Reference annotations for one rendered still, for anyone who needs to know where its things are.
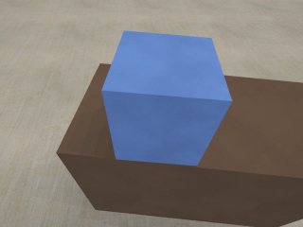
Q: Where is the pedestal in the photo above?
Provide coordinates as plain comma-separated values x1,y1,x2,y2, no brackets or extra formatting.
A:
56,63,303,227

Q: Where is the carton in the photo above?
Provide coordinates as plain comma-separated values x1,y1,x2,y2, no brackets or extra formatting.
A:
101,30,232,166

